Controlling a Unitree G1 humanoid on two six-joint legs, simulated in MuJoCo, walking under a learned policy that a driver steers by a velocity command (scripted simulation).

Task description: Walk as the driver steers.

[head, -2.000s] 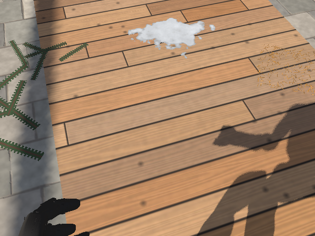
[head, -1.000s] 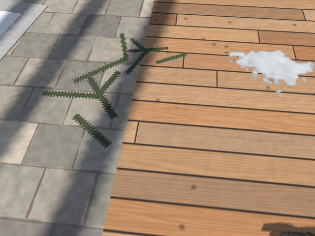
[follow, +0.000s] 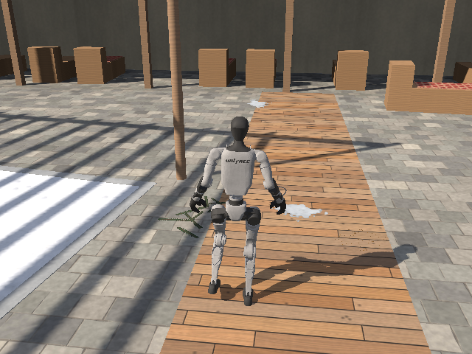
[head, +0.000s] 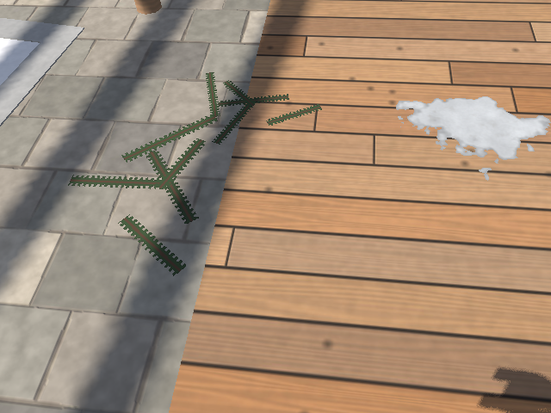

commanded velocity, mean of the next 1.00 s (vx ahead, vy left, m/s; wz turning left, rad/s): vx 0.51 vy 0.00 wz -0.23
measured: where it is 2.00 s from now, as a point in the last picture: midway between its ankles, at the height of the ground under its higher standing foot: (374, 151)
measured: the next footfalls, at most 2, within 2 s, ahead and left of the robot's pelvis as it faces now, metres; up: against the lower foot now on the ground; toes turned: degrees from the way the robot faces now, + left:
left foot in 0.38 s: +0.01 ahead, +0.16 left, +0.00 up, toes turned +12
right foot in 0.86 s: +0.42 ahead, -0.02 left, +0.00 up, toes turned -16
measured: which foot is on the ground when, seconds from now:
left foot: up 0.00-0.36, down 0.38-0.86, up 0.88-1.00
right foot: down 0.00-0.38, up 0.40-0.84, down 0.86-1.00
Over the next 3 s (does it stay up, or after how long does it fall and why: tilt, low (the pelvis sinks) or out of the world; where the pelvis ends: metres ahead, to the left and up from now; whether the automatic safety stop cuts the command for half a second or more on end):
stays up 1.51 -0.25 0.00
